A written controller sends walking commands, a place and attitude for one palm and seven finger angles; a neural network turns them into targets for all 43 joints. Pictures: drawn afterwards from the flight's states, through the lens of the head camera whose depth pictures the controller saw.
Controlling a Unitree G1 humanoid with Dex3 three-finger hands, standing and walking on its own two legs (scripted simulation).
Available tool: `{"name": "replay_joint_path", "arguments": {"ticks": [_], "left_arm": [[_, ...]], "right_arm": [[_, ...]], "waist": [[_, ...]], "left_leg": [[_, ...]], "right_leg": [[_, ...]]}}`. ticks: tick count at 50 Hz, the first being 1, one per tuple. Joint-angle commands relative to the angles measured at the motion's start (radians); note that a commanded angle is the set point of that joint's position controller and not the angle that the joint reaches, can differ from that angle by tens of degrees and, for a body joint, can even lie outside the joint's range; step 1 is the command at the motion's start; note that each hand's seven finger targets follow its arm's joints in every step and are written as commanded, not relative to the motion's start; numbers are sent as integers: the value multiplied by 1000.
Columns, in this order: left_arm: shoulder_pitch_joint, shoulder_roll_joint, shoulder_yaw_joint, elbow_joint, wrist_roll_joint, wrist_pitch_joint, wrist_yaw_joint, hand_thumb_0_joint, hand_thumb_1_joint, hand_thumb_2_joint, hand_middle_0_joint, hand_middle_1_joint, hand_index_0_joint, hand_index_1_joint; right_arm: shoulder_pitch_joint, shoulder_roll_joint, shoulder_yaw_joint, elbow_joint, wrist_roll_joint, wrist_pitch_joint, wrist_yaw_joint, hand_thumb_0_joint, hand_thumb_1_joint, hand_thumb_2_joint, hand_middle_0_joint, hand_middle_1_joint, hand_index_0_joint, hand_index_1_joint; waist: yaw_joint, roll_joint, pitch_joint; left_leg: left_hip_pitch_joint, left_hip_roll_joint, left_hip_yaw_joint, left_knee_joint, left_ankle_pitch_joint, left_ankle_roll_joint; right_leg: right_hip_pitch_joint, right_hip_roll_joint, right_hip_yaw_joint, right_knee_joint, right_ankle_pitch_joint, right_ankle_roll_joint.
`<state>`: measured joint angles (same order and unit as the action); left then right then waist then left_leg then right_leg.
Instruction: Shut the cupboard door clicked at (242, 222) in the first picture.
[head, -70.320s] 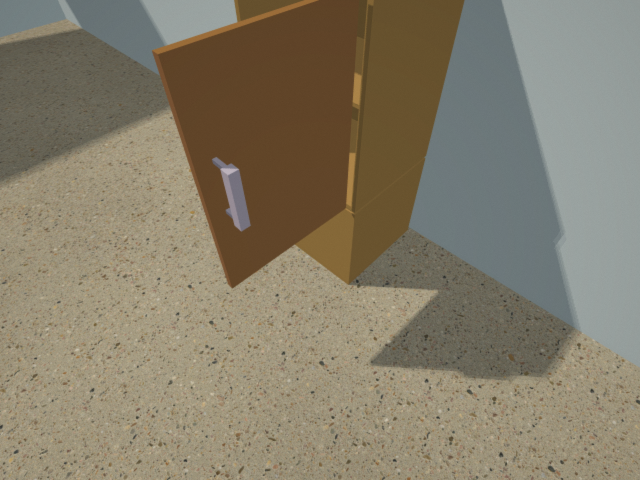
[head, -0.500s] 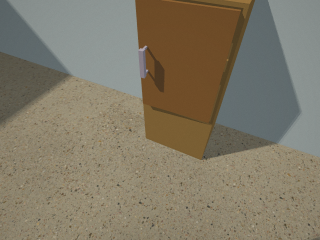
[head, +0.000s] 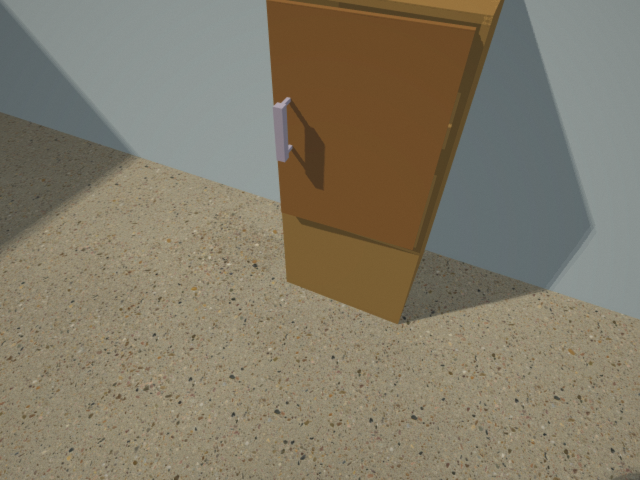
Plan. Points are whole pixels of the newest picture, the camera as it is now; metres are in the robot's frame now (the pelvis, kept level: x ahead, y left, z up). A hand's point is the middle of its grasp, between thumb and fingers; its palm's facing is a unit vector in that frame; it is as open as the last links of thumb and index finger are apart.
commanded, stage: look to check the result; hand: left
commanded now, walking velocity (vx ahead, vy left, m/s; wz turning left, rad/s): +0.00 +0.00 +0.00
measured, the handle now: (284, 129) +0.90 +0.13 -0.03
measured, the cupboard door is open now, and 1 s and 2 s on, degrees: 3 3 3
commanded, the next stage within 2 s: walk to a spot facing it in 0.50 s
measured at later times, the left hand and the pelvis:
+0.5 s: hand out of the picture -0.02 +0.16 -0.18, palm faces +0.03 -0.98 -0.18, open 7.4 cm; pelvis +0.01 -0.01 +0.00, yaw +0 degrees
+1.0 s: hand out of the picture +0.02 +0.20 -0.21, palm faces +0.21 -0.96 -0.19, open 7.4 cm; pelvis +0.01 +0.01 -0.02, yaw +10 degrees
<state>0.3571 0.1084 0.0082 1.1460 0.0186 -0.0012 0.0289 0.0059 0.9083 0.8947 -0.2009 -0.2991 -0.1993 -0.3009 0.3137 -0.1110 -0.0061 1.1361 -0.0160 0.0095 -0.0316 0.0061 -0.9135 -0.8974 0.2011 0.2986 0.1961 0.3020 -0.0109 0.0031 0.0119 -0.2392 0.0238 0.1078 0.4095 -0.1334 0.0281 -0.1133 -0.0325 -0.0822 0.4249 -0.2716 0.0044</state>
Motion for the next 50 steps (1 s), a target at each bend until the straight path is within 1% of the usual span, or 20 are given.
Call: {"name": "replay_joint_path", "arguments": {"ticks": [1,8,14,19,28,31,32,34,36,39,41,42,43,44,45,46,47,48,49,50], "left_arm": [[95,94,14,-9,-4,-5,12,0,900,900,-200,-300,-200,-300],[88,101,17,-10,-3,-5,11,0,900,900,-200,-300,-200,-300],[85,122,21,-14,-3,-11,11,0,900,900,-200,-300,-200,-300],[73,131,19,-16,-3,-11,11,0,900,900,-200,-300,-200,-300],[49,138,21,-19,-5,-11,9,0,900,900,-200,-300,-200,-300],[44,141,22,-22,-5,-14,9,0,900,900,-200,-300,-200,-300],[46,125,21,-23,-6,-9,11,0,900,900,-200,-300,-200,-300],[51,135,31,-33,-5,-3,14,0,900,900,-200,-300,-200,-300],[40,155,46,-54,-5,5,15,0,900,900,-200,-300,-200,-300],[15,193,69,-93,0,12,16,0,900,900,-200,-300,-200,-300],[-30,207,80,-128,6,15,17,0,900,900,-200,-300,-200,-300],[-50,214,84,-144,11,14,16,0,900,900,-200,-300,-200,-300],[-65,220,88,-158,15,14,18,0,900,900,-200,-300,-200,-300],[-80,226,93,-169,18,14,20,0,900,900,-200,-300,-200,-300],[-91,235,99,-180,16,14,18,0,900,900,-200,-300,-200,-300],[-83,230,99,-191,8,18,15,0,900,900,-200,-300,-200,-300],[-34,179,94,-208,-6,24,12,0,900,900,-200,-300,-200,-300],[-78,167,82,-236,-7,30,16,0,900,900,-200,-300,-200,-300],[-129,185,82,-244,2,42,20,0,900,900,-200,-300,-200,-300],[-163,188,89,-251,4,46,15,0,900,900,-200,-300,-200,-300]], "right_arm": [[68,-93,-13,-21,0,-5,-4,0,-900,-900,200,300,200,300],[66,-101,-15,-24,-1,-5,-3,0,-900,-900,200,300,200,300],[55,-122,-18,-27,3,-10,-4,0,-900,-900,200,300,200,300],[51,-123,-18,-23,3,-6,-2,0,-900,-900,200,300,200,300],[33,-128,-18,-23,0,-6,-2,0,-900,-900,200,300,200,300],[22,-133,-19,-24,0,-9,-2,0,-900,-900,200,300,200,300],[30,-113,-14,-27,0,-6,-1,0,-900,-900,200,300,200,300],[28,-116,-17,-38,1,2,2,0,-900,-900,200,300,200,300],[12,-122,-24,-54,-1,9,5,0,-900,-900,200,300,200,300],[-9,-123,-35,-87,-1,21,12,0,-900,-900,200,300,200,300],[-33,-111,-45,-114,-6,32,16,0,-900,-900,200,300,200,300],[-47,-113,-50,-132,-7,35,19,0,-900,-900,200,300,200,300],[-59,-116,-55,-145,-6,37,22,0,-900,-900,200,300,200,300],[-54,-124,-57,-157,-3,34,27,0,-900,-900,200,300,200,300],[-38,-128,-57,-159,-3,29,30,0,-900,-900,200,300,200,300],[16,-158,-60,-154,-6,21,30,0,-900,-900,200,300,200,300],[63,-228,-69,-153,-16,11,23,0,-900,-900,200,300,200,300],[111,-268,-80,-135,-16,14,9,0,-900,-900,200,300,200,300],[121,-277,-81,-124,-17,15,2,0,-900,-900,200,300,200,300],[92,-272,-85,-145,-17,14,-2,0,-900,-900,200,300,200,300]], "waist": [[4,-1,115],[2,9,108],[6,-13,86],[4,-26,113],[3,4,107],[5,-6,93],[4,-9,95],[9,-11,99],[11,-19,89],[16,-106,73],[10,-157,91],[10,-174,97],[7,-165,103],[-1,-156,95],[-10,-107,85],[-26,21,46],[-27,300,15],[-56,339,-26],[-59,272,-36],[-57,207,-20]], "left_leg": [[28,80,-125,-106,-112,1],[35,83,-126,-111,-120,2],[62,86,-120,-94,-57,5],[58,84,-113,-85,-55,2],[57,83,-115,-88,-57,-2],[68,85,-115,-73,-13,-1],[51,82,-115,-62,-2,-3],[16,75,-117,-23,32,-4],[-30,63,-118,31,43,-3],[-90,24,-78,181,21,-16],[-144,12,-58,343,-163,-30],[-173,14,-56,406,-244,-35],[-190,24,-56,426,-292,-37],[-184,43,-62,383,-284,-37],[-143,55,-70,274,-194,-33],[-41,86,-148,136,114,-4],[54,235,-429,24,503,84],[113,337,-576,-61,589,180],[85,320,-578,-91,357,159],[35,307,-580,-127,163,129]], "right_leg": [[-143,-65,76,-119,-8,-41],[-142,-63,78,-117,-7,-41],[-126,-66,82,-120,25,-43],[-138,-71,84,-136,9,-45],[-122,-72,87,-137,16,-46],[-110,-76,88,-137,45,-48],[-103,-82,75,-125,48,-44],[-98,-92,59,-88,52,-43],[-85,-120,49,-63,51,-55],[-89,-206,71,-68,68,-103],[-111,-287,85,-86,126,-154],[-110,-315,76,-75,200,-171],[-105,-336,65,-55,264,-180],[-90,-344,35,-5,318,-171],[-88,-329,-12,82,352,-140],[-141,-256,-78,236,290,-70],[-272,-102,-130,454,-13,20],[-362,-19,-30,639,-415,35],[-371,-37,69,715,-370,13],[-411,-50,95,751,-293,14]]}}
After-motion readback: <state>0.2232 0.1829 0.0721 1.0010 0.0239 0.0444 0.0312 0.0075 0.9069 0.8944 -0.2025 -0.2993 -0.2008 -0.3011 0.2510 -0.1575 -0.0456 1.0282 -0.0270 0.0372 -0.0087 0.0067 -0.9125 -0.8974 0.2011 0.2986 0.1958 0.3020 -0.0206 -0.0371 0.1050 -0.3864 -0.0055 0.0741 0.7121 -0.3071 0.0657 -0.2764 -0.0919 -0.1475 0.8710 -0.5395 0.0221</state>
